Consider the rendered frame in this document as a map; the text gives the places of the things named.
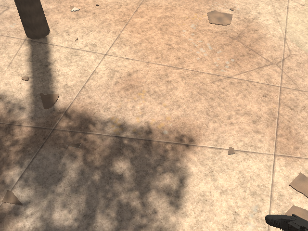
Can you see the right robot hand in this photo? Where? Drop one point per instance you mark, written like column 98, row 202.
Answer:
column 287, row 223

